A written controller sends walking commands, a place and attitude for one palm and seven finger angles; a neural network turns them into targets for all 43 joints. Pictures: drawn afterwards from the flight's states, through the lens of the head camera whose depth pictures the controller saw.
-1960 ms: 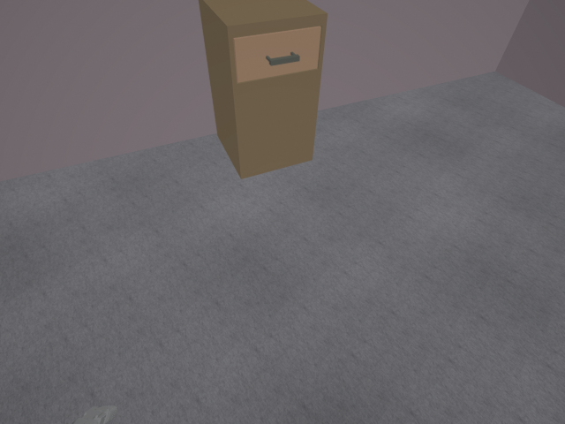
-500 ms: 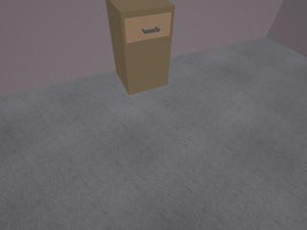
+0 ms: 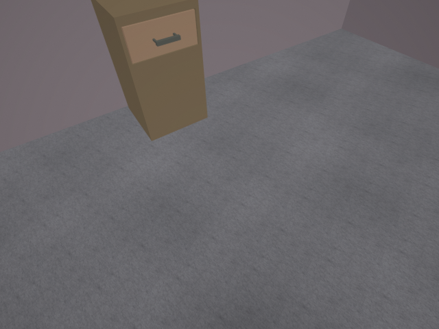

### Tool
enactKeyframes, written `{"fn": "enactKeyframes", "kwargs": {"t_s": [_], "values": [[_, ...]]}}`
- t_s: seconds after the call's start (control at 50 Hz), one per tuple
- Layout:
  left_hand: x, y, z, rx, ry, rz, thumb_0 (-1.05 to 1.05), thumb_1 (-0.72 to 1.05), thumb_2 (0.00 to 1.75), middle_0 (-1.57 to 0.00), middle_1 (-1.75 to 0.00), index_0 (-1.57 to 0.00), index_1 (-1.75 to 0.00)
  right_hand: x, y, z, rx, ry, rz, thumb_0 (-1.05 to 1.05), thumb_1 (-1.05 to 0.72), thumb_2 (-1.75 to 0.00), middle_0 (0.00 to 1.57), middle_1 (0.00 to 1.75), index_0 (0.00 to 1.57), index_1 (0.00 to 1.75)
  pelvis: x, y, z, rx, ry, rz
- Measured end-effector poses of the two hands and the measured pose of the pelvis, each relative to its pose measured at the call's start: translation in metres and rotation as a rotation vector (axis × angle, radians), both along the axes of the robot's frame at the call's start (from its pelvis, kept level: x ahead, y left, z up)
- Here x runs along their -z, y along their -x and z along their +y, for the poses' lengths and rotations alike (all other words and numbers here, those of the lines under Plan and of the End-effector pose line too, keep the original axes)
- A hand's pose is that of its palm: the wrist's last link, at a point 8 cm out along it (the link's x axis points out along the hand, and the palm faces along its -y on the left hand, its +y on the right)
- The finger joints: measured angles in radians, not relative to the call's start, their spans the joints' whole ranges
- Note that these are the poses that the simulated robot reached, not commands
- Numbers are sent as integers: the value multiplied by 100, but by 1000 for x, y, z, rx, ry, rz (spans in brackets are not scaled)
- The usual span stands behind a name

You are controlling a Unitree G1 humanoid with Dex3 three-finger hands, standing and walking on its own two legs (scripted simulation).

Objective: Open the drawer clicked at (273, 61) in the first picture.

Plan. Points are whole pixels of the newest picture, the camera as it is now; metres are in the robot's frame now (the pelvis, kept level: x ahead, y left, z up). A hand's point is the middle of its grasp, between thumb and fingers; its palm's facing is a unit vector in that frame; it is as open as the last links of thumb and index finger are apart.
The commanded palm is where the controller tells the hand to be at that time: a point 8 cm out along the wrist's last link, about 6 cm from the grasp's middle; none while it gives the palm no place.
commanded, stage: walk to a spot facing it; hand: left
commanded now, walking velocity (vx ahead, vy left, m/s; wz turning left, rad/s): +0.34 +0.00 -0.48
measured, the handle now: (166, 38) +1.42 +0.40 -0.12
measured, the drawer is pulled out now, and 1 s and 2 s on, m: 0.00 0.00 0.00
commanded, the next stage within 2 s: none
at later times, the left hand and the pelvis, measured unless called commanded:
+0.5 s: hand (129, 318) +0.17 +0.23 -0.18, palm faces -0.10 -0.98 -0.17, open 7.4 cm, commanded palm none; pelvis +0.21 +0.04 -0.01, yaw -13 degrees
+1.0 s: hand (197, 172) +0.57 +0.12 -0.16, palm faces -0.46 -0.88 -0.13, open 7.4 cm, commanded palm none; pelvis +0.41 +0.02 +0.01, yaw -24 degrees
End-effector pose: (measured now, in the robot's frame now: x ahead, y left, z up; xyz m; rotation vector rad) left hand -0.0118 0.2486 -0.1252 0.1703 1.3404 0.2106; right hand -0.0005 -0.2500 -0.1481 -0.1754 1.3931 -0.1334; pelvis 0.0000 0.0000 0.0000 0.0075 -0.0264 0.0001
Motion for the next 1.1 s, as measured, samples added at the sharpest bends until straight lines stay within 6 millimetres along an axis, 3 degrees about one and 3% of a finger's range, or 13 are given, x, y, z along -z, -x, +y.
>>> {"fn": "enactKeyframes", "kwargs": {"t_s": [0.08, 0.22, 0.36, 0.44, 0.48, 0.54, 0.62, 0.7, 0.78, 0.86, 0.94, 1.04, 1.1], "values": [[-8, -8, -20, 1, 25, 32, 0, 91, 90, -20, -30, -20, -30, -16, -34, -5, 22, -1, -42, 1, -91, -90, 20, 30, 20, 30, -13, -24, -7, 41, -6, 8], [-16, -36, -34, 61, 68, 134, 0, 91, 90, -20, -30, -21, -30, -36, -127, -2, 84, -2, -235, 1, -91, -90, 20, 30, 20, 30, -23, -70, -4, 117, -5, 31], [-7, -96, -15, 69, 60, 151, 0, 90, 90, -20, -30, -21, -30, -39, -221, 22, 71, -16, -312, 1, -91, -90, 20, 30, 20, 30, -16, -134, 14, 158, 15, 38], [10, -141, 7, 82, 62, 176, 0, 90, 90, -20, -30, -21, -30, -35, -281, 42, 63, -5, -362, 1, -91, -90, 20, 30, 20, 30, -3, -182, 30, 186, 23, 40], [23, -169, 21, 103, 67, 193, 0, 90, 90, -20, -30, -21, -30, -32, -302, 51, 79, 19, -394, 1, -91, -90, 20, 30, 20, 30, 6, -205, 39, 206, 24, 34], [27, -227, 36, 164, 65, 168, 0, 91, 90, -20, -30, -20, -30, -37, -303, 60, 136, 40, -383, 1, -91, -90, 20, 30, 20, 30, 2, -230, 48, 255, 20, 14], [16, -321, 44, 249, 68, 50, 0, 91, 90, -20, -30, -20, -30, -45, -276, 70, 250, 72, -282, 0, -92, -90, 20, 30, 21, 30, -13, -263, 56, 287, 28, 5], [4, -407, 38, 312, 74, -64, 0, 91, 90, -20, -30, -20, -30, -49, -244, 72, 342, 109, -158, -1, -95, -90, 20, 30, 21, 30, -21, -295, 61, 319, 25, 10], [-3, -472, 22, 367, 87, -117, 0, 91, 90, -19, -30, -20, -30, -48, -218, 89, 421, 93, -35, 0, -94, -90, 20, 30, 20, 30, -23, -327, 59, 348, 17, 15], [-3, -521, -4, 429, 105, -118, 0, 91, 90, -19, -30, -20, -30, -44, -206, 114, 496, 44, 68, 0, -93, -90, 20, 30, 20, 30, -22, -358, 51, 377, 13, 17], [1, -566, -41, 502, 128, -102, 0, 91, 90, -19, -30, -20, -30, -41, -205, 139, 568, -24, 152, 1, -92, -90, 20, 30, 20, 30, -18, -389, 36, 407, 12, 20], [7, -626, -100, 593, 154, -112, 0, 91, 90, -20, -30, -20, -30, -35, -218, 160, 651, -118, 256, 1, -91, -90, 20, 30, 20, 30, -9, -430, 8, 442, 15, 31], [14, -659, -134, 618, 163, -160, 0, 91, 90, -20, -30, -20, -30, -27, -235, 156, 682, -170, 307, 1, -91, -90, 20, 30, 20, 30, 2, -457, -18, 455, 10, 29]]}}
